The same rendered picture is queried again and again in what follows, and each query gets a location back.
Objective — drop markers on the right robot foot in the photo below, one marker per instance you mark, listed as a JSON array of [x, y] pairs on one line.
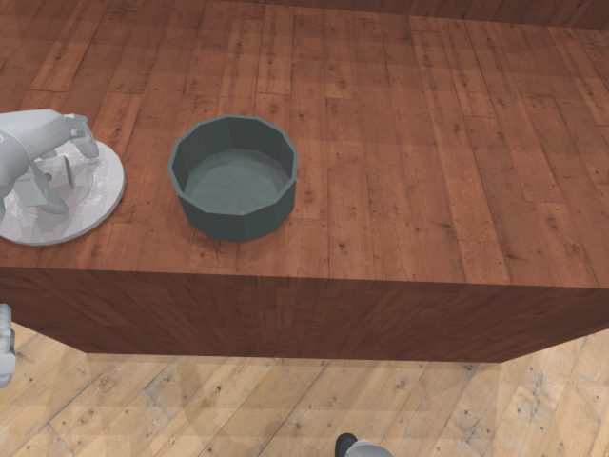
[[344, 442]]

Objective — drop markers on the pot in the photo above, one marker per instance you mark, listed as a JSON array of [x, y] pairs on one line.
[[235, 176]]

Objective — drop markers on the robot left forearm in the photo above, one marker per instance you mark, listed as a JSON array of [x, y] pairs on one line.
[[14, 162]]

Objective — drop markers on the lid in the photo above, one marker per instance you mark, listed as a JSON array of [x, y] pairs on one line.
[[98, 187]]

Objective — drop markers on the right robot shin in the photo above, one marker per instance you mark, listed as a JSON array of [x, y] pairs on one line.
[[359, 443]]

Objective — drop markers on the knob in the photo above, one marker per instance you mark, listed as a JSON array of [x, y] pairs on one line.
[[59, 169]]

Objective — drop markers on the table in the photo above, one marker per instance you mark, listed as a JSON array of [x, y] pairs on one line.
[[452, 190]]

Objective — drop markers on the left robot hand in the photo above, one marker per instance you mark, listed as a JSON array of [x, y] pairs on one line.
[[40, 132]]

